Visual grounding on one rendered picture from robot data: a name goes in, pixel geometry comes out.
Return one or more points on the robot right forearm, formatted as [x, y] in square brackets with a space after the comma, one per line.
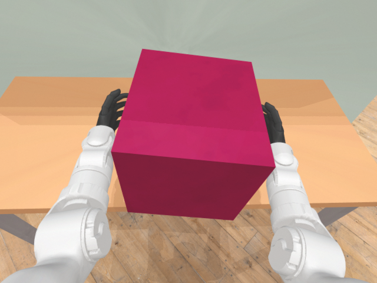
[287, 195]

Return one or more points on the robot left hand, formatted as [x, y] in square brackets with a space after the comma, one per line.
[108, 115]

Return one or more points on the robot right upper arm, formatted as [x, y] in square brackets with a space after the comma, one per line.
[299, 255]

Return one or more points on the table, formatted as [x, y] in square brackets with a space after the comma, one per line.
[43, 121]

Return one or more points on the robot left forearm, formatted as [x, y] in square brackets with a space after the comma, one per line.
[91, 176]

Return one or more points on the carton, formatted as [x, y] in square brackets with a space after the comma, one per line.
[192, 140]

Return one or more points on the robot left upper arm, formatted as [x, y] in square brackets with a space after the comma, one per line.
[67, 246]

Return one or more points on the robot right hand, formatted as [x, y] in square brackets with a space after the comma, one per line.
[273, 123]

